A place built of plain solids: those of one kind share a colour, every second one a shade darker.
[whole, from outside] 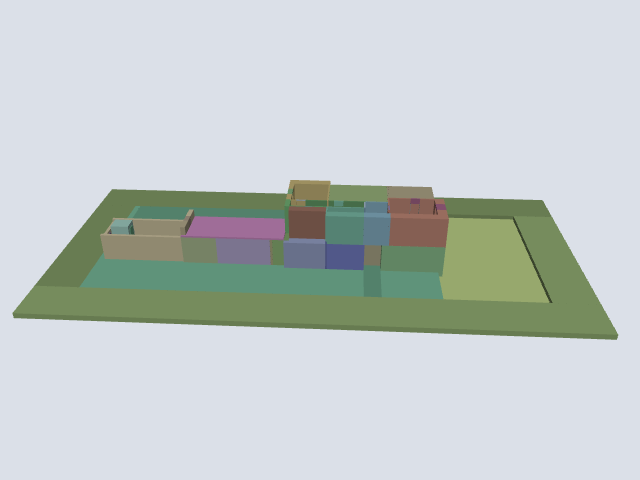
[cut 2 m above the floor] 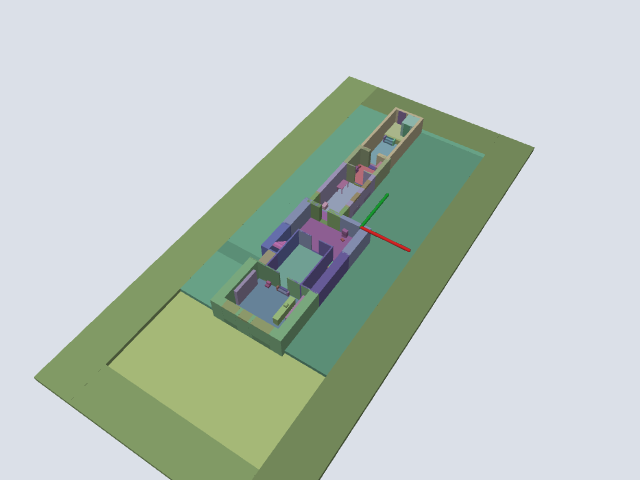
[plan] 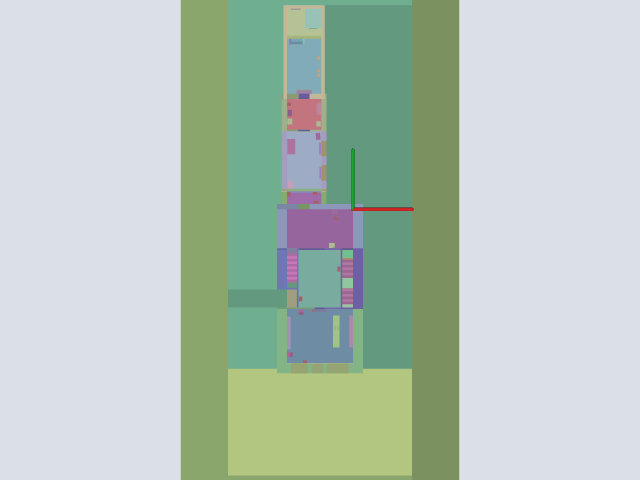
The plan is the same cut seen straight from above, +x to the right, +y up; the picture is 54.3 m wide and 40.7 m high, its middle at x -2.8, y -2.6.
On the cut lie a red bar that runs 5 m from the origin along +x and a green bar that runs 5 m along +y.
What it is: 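A small shop in a terrace of about 1900; a sales room behind a shop front, a store passage, a back shop and a yard; stock rooms over it and a cellar under it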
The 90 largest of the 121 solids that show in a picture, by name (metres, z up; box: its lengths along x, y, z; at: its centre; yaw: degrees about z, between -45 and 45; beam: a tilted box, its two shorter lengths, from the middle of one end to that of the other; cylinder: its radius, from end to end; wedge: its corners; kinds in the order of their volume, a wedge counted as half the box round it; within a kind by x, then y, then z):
{
 "ground_garden_1": {"box": [4.0, 48.42, 0.5], "at": [-12.6, -2.35, -0.27]},
 "ground_garden_2": {"box": [15.6, 4.0, 0.5], "at": [-2.8, -24.56, -0.27]},
 "ground_garden_3": {"box": [15.6, 4.0, 0.5], "at": [-2.8, 19.86, -0.27]},
 "ground_garden_4": {"box": [4.0, 48.42, 0.5], "at": [7.0, -2.35, -0.27]},
 "ground_side_1": {"box": [4.15, 5.19, 0.5], "at": [-8.53, -10.91, -0.27]},
 "ground_side_2": {"box": [4.15, 7.24, 0.5], "at": [-8.53, -3.17, -0.27]},
 "ground_side_3": {"box": [4.55, 9.36, 0.5], "at": [-8.32, 5.13, -0.27]},
 "ground_side_4": {"box": [4.7, 7.5, 0.5], "at": [-8.25, 13.56, -0.27]},
 "ground_side_5": {"box": [5.0, 1.53, 0.5], "at": [-8.1, -7.55, -0.27]},
 "ground_side_6": {"box": [15.6, 0.55, 0.5], "at": [-2.8, 17.59, -0.27]},
 "ground_side_7": {"box": [7.4, 7.5, 0.5], "at": [1.3, 13.56, -0.27]},
 "ground_side_8": {"box": [7.25, 9.36, 0.5], "at": [1.38, 5.13, -0.27]},
 "ground_side_9": {"box": [4.15, 13.96, 0.5], "at": [2.92, -6.53, -0.27]},
 "floor_yard_1": {"box": [2.9, 7.2, 3.22], "at": [-4.15, 13.41, -2.02]},
 "wall_fill_mid_1": {"box": [3.39, 5.36, 2.8], "at": [-1.7, -6.12, 4.02]},
 "wall_sales_1": {"box": [0.85, 5.59, 3.28], "at": [-6.03, -11.12, 0.98]},
 "wall_sales_2": {"box": [1.2, 0.85, 3.28], "at": [-5.85, -13.48, 0.98]},
 "wall_sales_3": {"box": [3.19, 0.14, 3.28], "at": [-4.86, -8.39, 0.98]},
 "wall_sales_4": {"box": [1.43, 0.6, 1.75], "at": [-4.54, -13.61, 1.08]},
 "wall_sales_5": {"box": [1.43, 0.85, 0.87], "at": [-4.54, -13.48, -0.23]},
 "wall_sales_6": {"box": [1.0, 0.81, 2.15], "at": [-3.02, -13.51, 0.66]},
 "wall_sales_7": {"box": [1.87, 0.6, 1.75], "at": [-1.28, -13.61, 1.08]},
 "wall_sales_8": {"box": [1.87, 0.85, 0.87], "at": [-1.28, -13.48, -0.23]},
 "wall_sales_9": {"box": [3.26, 0.14, 3.28], "at": [-0.78, -8.39, 0.98]},
 "wall_sales_10": {"box": [1.2, 0.85, 3.28], "at": [0.25, -13.48, 0.98]},
 "wall_sales_11": {"box": [0.85, 5.59, 3.28], "at": [0.42, -11.12, 0.98]},
 "floor_workroom_1": {"box": [2.9, 4.9, 3.22], "at": [-4.15, 4.17, -2.02]},
 "ground_street_1": {"box": [15.6, 9.05, 0.3], "at": [-2.8, -18.04, -0.58]},
 "wall_yard_1": {"box": [0.3, 7.95, 5.75], "at": [-5.75, 13.34, -0.35]},
 "wall_yard_2": {"box": [1.3, 0.45, 6.82], "at": [-5.25, 9.59, 0.18]},
 "wall_yard_3": {"box": [3.5, 0.3, 5.46], "at": [-4.15, 17.16, -0.5]},
 "wall_yard_4": {"box": [1.3, 0.45, 6.82], "at": [-3.05, 9.59, 0.18]},
 "wall_yard_5": {"box": [0.3, 7.95, 5.7], "at": [-2.55, 13.34, -0.38]},
 "wall_fill_front_1": {"box": [2.52, 4.12, 2.8], "at": [-1.26, -11.0, 4.02]},
 "wall_backshop_1": {"box": [0.85, 3.89, 2.87], "at": [-6.03, -1.5, 1.18]},
 "wall_backshop_2": {"box": [1.85, 0.45, 2.87], "at": [-5.53, 0.23, 1.18]},
 "wall_backshop_3": {"box": [4.55, 0.45, 2.87], "at": [-1.43, 0.23, 1.18]},
 "wall_backshop_4": {"box": [0.85, 3.89, 2.87], "at": [0.42, -1.5, 1.18]},
 "floor_wingstore_1": {"box": [2.9, 2.6, 3.42], "at": [-4.15, 8.06, -1.92]},
 "floor_terrace_1": {"box": [2.9, 2.3, 3.83], "at": [-4.15, 15.86, -1.71]},
 "wall_wingstore_1": {"box": [0.45, 3.19, 5.87], "at": [-5.83, 8.21, -0.29]},
 "wall_wingstore_2": {"box": [1.4, 0.14, 5.87], "at": [-5.35, 6.69, -0.29]},
 "wall_wingstore_3": {"box": [1.45, 0.45, 5.87], "at": [-5.33, 9.59, -0.29]},
 "wall_wingstore_4": {"box": [0.45, 3.19, 5.87], "at": [-2.48, 8.21, -0.29]},
 "wall_workroom_1": {"box": [0.45, 5.04, 5.87], "at": [-5.83, 4.24, -0.29]},
 "wall_workroom_2": {"box": [1.4, 0.14, 5.87], "at": [-2.95, 6.69, -0.29]},
 "wall_workroom_3": {"box": [0.45, 0.72, 5.87], "at": [-2.48, 2.08, -0.29]},
 "wall_workroom_4": {"box": [0.45, 0.76, 5.87], "at": [-2.48, 4.12, -0.29]},
 "wall_workroom_5": {"box": [0.45, 0.96, 5.87], "at": [-2.48, 6.28, -0.29]},
 "wall_front_1": {"box": [0.85, 5.11, 2.8], "at": [-6.03, -11.36, 4.02]},
 "wall_front_2": {"box": [1.75, 0.85, 2.8], "at": [-5.58, -13.48, 4.02]},
 "wall_front_3": {"box": [1.04, 0.85, 2.8], "at": [-3.04, -13.48, 4.02]},
 "wall_front_4": {"box": [0.14, 2.15, 2.8], "at": [-2.59, -12.84, 4.02]},
 "wall_wingtop_1": {"box": [0.45, 1.5, 5.87], "at": [-5.83, 0.75, -0.29]},
 "wall_wingtop_2": {"box": [1.45, 0.45, 5.87], "at": [-5.33, 0.23, -0.29]},
 "wall_wingtop_3": {"box": [0.9, 0.45, 3.23], "at": [-4.15, 0.23, -1.61]},
 "wall_wingtop_4": {"box": [1.45, 0.45, 5.87], "at": [-2.98, 0.23, -0.29]},
 "wall_wingtop_5": {"box": [0.45, 1.5, 5.87], "at": [-2.48, 0.75, -0.29]},
 "wall_stairC_1": {"box": [0.14, 5.16, 2.87], "at": [-0.98, -5.88, 1.18]},
 "wall_stairC_2": {"box": [0.85, 5.16, 2.87], "at": [0.42, -5.88, 1.18]},
 "wall_rear_1": {"box": [4.38, 0.14, 2.8], "at": [-1.34, -3.37, 4.02]},
 "wall_rear_2": {"box": [1.97, 0.45, 2.8], "at": [-0.14, 0.23, 4.02]},
 "wall_rear_3": {"box": [0.85, 3.89, 2.8], "at": [0.42, -1.5, 4.02]},
 "floor_cellar_1": {"box": [4.55, 4.48, 0.55], "at": [-3.33, -6.08, -3.35]},
 "floor_wingtop_1": {"box": [2.9, 1.05, 3.63], "at": [-4.15, 0.97, -1.81]},
 "wall_stairU_1": {"box": [0.85, 3.49, 3.12], "at": [-6.03, -5.04, 1.31]},
 "wall_stairU_2": {"box": [0.14, 3.49, 3.12], "at": [-4.69, -5.04, 1.31]},
 "wall_boxU_1": {"box": [0.85, 3.35, 2.8], "at": [-6.03, -4.97, 4.02]},
 "wall_boxU_2": {"box": [0.14, 3.35, 2.8], "at": [-4.69, -4.97, 4.02]},
 "wall_fill_press_1": {"box": [0.84, 3.3, 2.8], "at": [-5.18, -1.65, 4.02]},
 "floor_sales_1": {"box": [5.6, 4.6, 0.25], "at": [-2.8, -10.76, -0.54]},
 "wall_landing_1": {"box": [0.85, 2.29, 2.8], "at": [-6.03, -7.79, 4.02]},
 "wall_landing_2": {"box": [0.14, 2.29, 2.8], "at": [-3.46, -7.79, 4.02]},
 "ground_side_top_1": {"box": [3.8, 9.36, 0.16], "at": [-4.15, 5.13, 2.72]},
 "wall_outhouse_1": {"box": [1.37, 1.66, 2.3], "at": [-3.38, 16.18, 1.3]},
 "floor_backshop_1": {"box": [5.6, 3.3, 0.25], "at": [-2.8, -1.65, -0.13]},
 "floor_store_1": {"box": [3.57, 4.88, 0.25], "at": [-2.83, -5.88, -0.13]},
 "wall_store_1": {"box": [0.14, 5.16, 2.87], "at": [-4.69, -5.88, 1.18]},
 "wall_store_2": {"box": [0.14, 5.16, 2.87], "at": [-0.98, -5.88, 1.18]},
 "wall_fill_1": {"box": [0.84, 1.53, 2.87], "at": [-5.18, -7.55, 1.18]},
 "wall_corr_1": {"box": [1.37, 0.45, 2.8], "at": [-4.08, 0.23, 4.02]},
 "wall_corr_2": {"box": [0.14, 2.59, 2.8], "at": [-3.46, -2.65, 4.02]},
 "floor_coping_1": {"box": [2.9, 0.24, 3.83], "at": [-4.15, 14.59, -1.71]},
 "shelving_back_1": {"box": [0.32, 2.7, 2.1], "at": [-0.16, -10.36, 0.64]},
 "shelving_side_1": {"box": [0.32, 2.78, 2.0], "at": [-5.44, -10.47, 0.59]},
 "floor_midC_1": {"box": [0.91, 0.92, 1.99], "at": [-0.46, -6.24, -2.63]},
 "floor_sill_wingstore_1": {"box": [0.9, 0.45, 3.47], "at": [-4.15, 9.59, -1.89]},
 "floor_stoop_1": {"box": [1.3, 0.3, 3.42], "at": [-4.15, 9.96, -1.92]},
 "counter_1": {"box": [0.52, 2.66, 0.78], "at": [-1.42, -10.36, 0.08]},
 "wall_head_sales_1": {"box": [1.87, 0.85, 0.66], "at": [-1.28, -13.48, 2.29]}
}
